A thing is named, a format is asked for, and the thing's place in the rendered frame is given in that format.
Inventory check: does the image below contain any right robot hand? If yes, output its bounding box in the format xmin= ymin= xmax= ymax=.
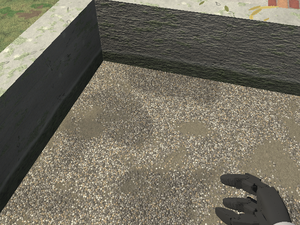
xmin=215 ymin=172 xmax=293 ymax=225

